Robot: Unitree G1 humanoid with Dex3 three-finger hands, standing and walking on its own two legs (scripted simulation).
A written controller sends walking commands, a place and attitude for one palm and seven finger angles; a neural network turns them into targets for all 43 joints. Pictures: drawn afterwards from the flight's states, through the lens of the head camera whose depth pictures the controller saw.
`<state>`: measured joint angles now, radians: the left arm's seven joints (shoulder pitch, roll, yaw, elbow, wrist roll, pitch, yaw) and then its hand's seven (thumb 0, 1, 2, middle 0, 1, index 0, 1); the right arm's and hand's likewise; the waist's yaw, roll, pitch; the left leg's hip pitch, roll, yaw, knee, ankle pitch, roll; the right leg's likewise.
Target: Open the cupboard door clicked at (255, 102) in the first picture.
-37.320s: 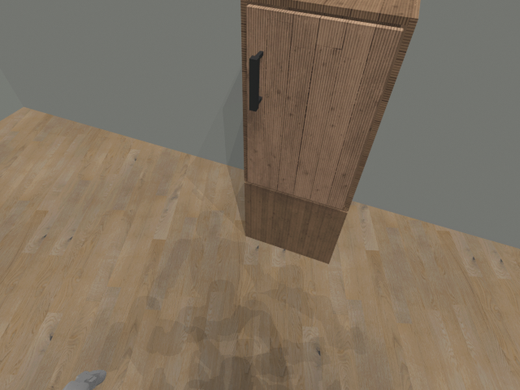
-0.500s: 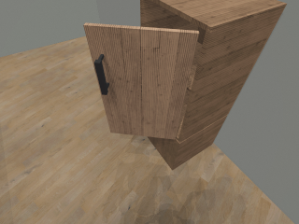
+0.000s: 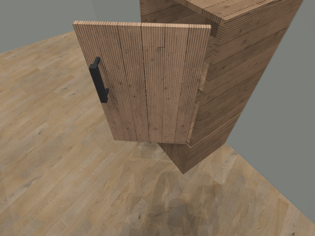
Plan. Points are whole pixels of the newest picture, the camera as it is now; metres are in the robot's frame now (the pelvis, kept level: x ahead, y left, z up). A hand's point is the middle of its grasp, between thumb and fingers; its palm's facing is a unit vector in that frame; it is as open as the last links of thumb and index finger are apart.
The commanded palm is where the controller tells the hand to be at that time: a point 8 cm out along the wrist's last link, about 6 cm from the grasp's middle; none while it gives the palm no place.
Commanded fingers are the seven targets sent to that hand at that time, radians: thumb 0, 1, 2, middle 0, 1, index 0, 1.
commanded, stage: come to a stop and stand still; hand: left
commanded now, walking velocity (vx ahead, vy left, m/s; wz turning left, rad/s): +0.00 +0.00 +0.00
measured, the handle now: (101, 80) +0.55 +0.21 +0.06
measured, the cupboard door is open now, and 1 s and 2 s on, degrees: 51 51 51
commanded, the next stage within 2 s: look again from close up in 0.54 s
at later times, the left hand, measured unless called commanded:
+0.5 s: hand out of the picture -0.01 +0.19 -0.16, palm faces +0.01 -0.97 -0.24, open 7.3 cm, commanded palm none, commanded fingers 0.00 0.90 0.90 -0.20 -0.30 -0.20 -0.30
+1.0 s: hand out of the picture +0.00 +0.17 -0.17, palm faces +0.01 -0.98 -0.20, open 7.3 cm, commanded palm none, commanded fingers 0.00 0.90 0.90 -0.20 -0.30 -0.20 -0.30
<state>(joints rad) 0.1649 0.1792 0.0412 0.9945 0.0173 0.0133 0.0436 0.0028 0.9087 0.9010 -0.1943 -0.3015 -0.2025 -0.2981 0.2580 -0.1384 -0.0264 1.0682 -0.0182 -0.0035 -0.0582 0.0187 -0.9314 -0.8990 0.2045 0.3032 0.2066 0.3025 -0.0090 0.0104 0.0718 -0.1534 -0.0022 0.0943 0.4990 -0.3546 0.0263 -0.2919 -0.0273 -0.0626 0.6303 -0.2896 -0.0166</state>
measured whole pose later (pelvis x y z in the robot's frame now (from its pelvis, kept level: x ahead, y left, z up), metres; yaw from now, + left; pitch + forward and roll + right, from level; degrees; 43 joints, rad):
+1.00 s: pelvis -0.02 +0.00 +0.01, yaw +0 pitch -1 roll +0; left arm 0.25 0.17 -0.01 1.10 0.01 -0.01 0.03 0.01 0.92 0.90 -0.20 -0.30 -0.20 -0.30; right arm 0.26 -0.15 0.02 1.13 -0.01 -0.02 -0.02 0.01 -0.91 -0.90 0.20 0.30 0.20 0.30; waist 0.00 -0.01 0.03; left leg -0.16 -0.01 0.06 0.43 -0.26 0.02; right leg -0.21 -0.02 -0.06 0.47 -0.24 -0.02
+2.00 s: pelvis -0.05 -0.01 -0.05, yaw +1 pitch +10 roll -1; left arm 0.28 0.31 0.28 0.09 -0.35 -0.24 -0.42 0.01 0.19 0.60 -0.25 -0.76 -0.26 -0.76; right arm 0.26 -0.19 0.05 0.55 0.04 -0.21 -0.06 0.02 -0.90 -0.90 0.21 0.30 0.21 0.30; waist -0.02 0.03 -0.09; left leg -0.72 0.03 0.02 1.00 -0.46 0.01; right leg -0.72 -0.01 -0.10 0.95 -0.41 -0.03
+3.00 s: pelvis -0.03 +0.00 -0.02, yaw +1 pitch +6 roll -1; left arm -0.09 0.45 0.44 0.42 -0.35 -0.14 -0.55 -0.01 -0.50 0.30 -0.29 -1.20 -0.30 -1.20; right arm 0.29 -0.29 0.05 0.57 0.05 -0.20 -0.09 0.02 -0.91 -0.90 0.21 0.30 0.21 0.30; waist 0.00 0.02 -0.05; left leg -0.46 0.01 0.03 0.74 -0.38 0.03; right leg -0.47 -0.01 -0.08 0.70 -0.33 -0.01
